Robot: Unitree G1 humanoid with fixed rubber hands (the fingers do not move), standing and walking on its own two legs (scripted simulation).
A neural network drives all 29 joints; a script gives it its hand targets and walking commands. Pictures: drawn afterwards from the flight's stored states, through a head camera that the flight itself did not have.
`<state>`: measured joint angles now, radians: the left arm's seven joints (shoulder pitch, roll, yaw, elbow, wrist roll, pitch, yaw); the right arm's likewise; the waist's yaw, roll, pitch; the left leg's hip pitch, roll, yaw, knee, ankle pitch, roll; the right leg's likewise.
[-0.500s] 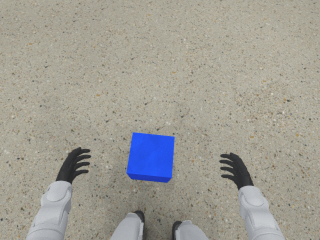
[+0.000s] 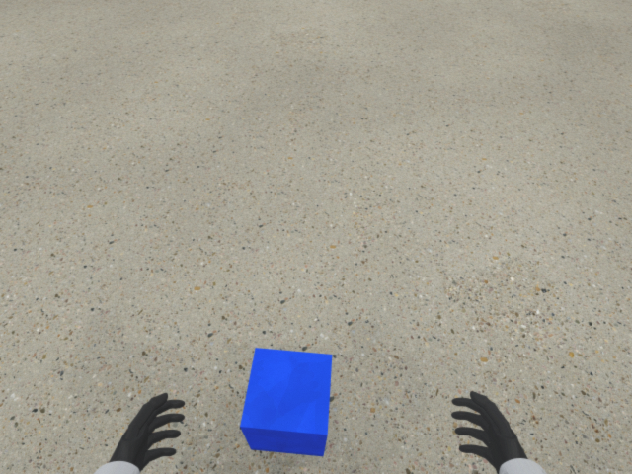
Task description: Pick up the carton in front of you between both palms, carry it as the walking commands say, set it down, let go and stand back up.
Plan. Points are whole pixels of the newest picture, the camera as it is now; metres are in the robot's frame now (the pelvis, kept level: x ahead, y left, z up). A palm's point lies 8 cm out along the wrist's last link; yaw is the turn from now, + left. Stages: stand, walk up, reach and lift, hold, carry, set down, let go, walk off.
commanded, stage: let go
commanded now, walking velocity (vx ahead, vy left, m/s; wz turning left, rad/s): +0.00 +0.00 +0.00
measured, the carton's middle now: (290, 403) +0.40 +0.06 -0.65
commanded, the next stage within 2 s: stand in 0.18 s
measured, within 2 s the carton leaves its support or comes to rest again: neither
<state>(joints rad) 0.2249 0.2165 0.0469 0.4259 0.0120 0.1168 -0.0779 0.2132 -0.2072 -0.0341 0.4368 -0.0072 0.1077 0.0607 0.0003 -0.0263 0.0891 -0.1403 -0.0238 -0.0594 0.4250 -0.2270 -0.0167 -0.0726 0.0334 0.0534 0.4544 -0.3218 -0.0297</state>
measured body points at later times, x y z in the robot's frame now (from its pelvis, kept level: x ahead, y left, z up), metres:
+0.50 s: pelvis +0.01 +0.02 -0.01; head +0.02 +0.03 +0.44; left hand +0.15 +0.31 -0.10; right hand +0.15 -0.27 -0.09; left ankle +0.01 +0.13 -0.74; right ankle -0.04 -0.10 -0.74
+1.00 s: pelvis +0.01 +0.02 +0.00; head +0.01 +0.03 +0.45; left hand +0.13 +0.32 -0.11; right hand +0.12 -0.28 -0.11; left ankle +0.01 +0.13 -0.74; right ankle -0.04 -0.10 -0.74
